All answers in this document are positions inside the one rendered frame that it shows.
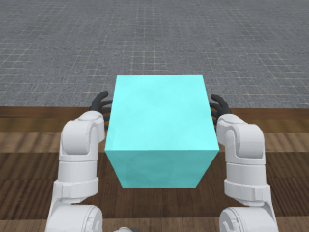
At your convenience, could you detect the right robot hand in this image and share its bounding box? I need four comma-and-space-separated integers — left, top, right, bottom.
209, 94, 232, 133

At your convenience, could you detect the robot right upper arm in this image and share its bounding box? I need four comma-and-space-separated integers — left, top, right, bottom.
219, 207, 278, 232

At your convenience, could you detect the left robot hand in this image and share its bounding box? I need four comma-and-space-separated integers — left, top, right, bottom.
89, 91, 113, 130

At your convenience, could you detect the robot left forearm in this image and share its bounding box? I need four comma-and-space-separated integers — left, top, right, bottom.
44, 110, 105, 232

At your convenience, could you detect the carton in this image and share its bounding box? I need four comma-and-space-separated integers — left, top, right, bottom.
104, 75, 219, 189

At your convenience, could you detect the robot right forearm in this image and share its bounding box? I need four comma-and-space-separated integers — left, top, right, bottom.
216, 114, 279, 232

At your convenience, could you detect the robot left upper arm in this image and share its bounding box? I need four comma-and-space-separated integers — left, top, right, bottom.
46, 204, 103, 232

